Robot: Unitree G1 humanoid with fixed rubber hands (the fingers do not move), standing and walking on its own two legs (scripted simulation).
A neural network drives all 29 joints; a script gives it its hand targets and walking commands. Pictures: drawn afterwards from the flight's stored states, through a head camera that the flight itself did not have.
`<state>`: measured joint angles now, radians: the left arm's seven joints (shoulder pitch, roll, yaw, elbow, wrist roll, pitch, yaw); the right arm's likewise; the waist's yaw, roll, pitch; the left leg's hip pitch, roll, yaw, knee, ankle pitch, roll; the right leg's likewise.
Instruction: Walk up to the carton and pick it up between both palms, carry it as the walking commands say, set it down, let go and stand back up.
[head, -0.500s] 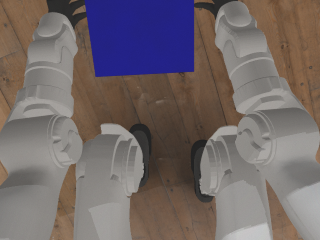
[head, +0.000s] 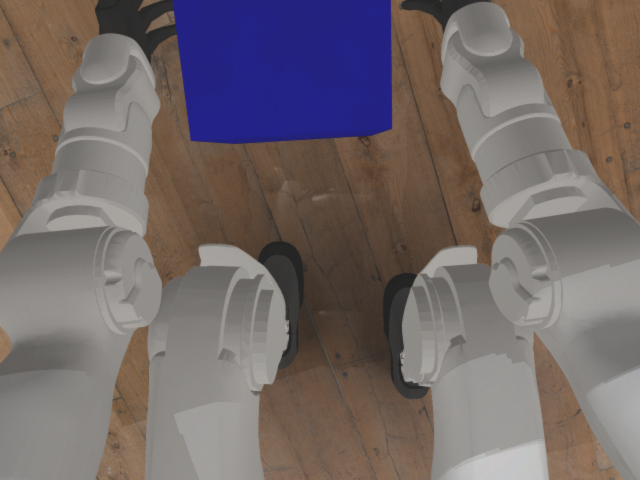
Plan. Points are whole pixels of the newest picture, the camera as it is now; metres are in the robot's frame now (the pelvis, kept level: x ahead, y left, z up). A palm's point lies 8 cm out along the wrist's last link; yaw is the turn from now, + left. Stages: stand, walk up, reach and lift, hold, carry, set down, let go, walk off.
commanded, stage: set down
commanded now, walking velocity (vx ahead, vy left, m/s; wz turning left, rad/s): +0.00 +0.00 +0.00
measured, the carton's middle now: (289, 14) +0.56 +0.09 -0.27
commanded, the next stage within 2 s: let go in 1.88 s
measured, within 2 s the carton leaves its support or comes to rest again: neither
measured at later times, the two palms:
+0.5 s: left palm (95, 47) +0.50 +0.26 -0.17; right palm (488, 7) +0.54 -0.10 -0.17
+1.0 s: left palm out of the picture +0.50 +0.27 -0.02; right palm out of the picture +0.55 -0.11 -0.02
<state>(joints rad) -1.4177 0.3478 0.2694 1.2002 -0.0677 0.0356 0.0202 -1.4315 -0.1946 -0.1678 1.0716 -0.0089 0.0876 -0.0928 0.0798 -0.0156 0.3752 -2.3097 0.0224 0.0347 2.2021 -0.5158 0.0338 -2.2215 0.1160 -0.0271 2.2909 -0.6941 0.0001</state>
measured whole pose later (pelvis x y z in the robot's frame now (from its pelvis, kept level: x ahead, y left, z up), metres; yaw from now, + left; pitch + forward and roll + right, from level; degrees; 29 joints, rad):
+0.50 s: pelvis -0.01 +0.00 +0.00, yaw +0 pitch +33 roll -1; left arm -1.42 0.41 0.21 1.20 -0.20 0.00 0.06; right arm -1.43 -0.30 -0.05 1.05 0.16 0.08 -0.12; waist 0.08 -0.01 0.42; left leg -2.29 0.03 0.04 2.19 -0.48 0.05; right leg -2.20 0.11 -0.02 2.28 -0.66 0.01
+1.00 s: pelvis +0.00 +0.00 +0.09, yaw +1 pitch +43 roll -1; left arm -1.21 0.35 0.29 0.93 -0.10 0.14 0.03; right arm -1.25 -0.25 -0.15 0.87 0.09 0.18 -0.14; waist 0.07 -0.03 0.09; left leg -2.16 -0.01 0.01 1.88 -0.47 0.02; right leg -2.07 0.09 -0.02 1.95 -0.63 0.00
